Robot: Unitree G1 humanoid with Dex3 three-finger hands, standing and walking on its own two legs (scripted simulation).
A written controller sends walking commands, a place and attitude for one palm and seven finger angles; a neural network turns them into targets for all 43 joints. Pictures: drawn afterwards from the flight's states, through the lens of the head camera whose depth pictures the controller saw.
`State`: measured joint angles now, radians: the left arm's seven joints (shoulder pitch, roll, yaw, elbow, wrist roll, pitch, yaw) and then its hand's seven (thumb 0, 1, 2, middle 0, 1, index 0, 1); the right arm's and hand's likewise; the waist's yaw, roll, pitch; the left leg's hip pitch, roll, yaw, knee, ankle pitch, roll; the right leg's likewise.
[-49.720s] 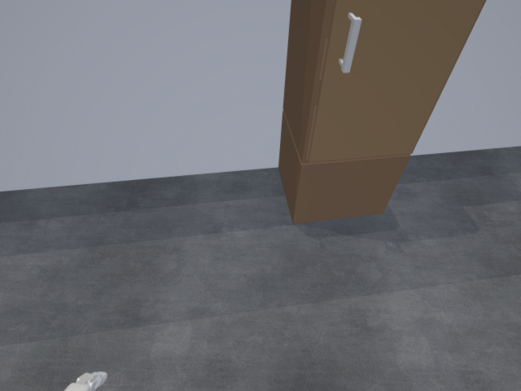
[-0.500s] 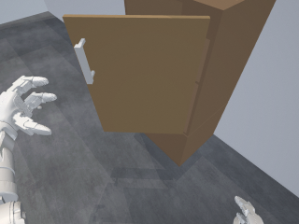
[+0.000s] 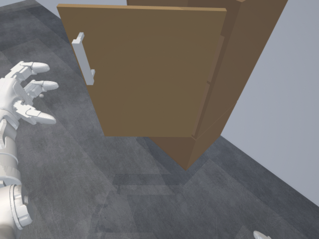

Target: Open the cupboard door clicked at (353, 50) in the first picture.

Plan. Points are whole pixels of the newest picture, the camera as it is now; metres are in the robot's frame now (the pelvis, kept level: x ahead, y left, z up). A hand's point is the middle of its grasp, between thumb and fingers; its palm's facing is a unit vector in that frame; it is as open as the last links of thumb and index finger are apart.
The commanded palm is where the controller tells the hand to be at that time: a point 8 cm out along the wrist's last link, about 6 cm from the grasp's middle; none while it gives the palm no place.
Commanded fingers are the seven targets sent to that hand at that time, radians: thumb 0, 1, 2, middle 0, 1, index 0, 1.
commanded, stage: move the hooked fingers beside the handle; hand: left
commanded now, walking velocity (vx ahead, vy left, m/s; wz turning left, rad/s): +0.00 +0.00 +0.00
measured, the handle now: (85, 60) +0.57 +0.23 +0.13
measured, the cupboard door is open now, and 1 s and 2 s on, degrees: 46 46 46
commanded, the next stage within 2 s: none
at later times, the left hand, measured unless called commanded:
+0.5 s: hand (52, 75) +0.48 +0.29 +0.14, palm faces +0.01 -1.00 +0.00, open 14.0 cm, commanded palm +0.47 +0.34 +0.13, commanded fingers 0.00 -0.50 0.30 -0.30 -1.20 -0.30 -1.20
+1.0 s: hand (59, 67) +0.53 +0.28 +0.13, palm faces +0.01 -1.00 +0.03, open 14.0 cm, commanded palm +0.50 +0.34 +0.13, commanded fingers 0.00 -0.50 0.30 -0.30 -1.20 -0.30 -1.20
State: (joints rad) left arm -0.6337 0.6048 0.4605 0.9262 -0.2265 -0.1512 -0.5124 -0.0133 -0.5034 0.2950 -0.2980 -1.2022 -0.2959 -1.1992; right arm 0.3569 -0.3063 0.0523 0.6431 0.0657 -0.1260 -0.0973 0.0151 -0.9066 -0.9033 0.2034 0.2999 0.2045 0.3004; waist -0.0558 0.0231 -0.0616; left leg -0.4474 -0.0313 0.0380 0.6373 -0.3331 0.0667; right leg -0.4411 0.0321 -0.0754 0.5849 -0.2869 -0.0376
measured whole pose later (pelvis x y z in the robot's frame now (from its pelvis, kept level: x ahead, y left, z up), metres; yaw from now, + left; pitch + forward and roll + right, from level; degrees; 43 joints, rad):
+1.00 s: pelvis +0.03 +0.01 -0.01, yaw -3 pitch +18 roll -3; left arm -0.95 0.81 0.56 1.27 -0.11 -0.22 -0.51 -0.01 -0.50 0.30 -0.30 -1.20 -0.30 -1.20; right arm 0.48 -0.30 0.06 0.62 0.03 0.09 -0.06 0.01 -0.91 -0.90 0.20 0.30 0.21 0.30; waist -0.18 0.02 -0.09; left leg -0.63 0.00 0.06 0.71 -0.39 0.08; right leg -0.61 0.06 -0.05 0.61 -0.31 -0.02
